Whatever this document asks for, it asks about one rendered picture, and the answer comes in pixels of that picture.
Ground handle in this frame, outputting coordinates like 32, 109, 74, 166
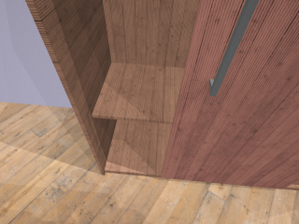
209, 0, 259, 97

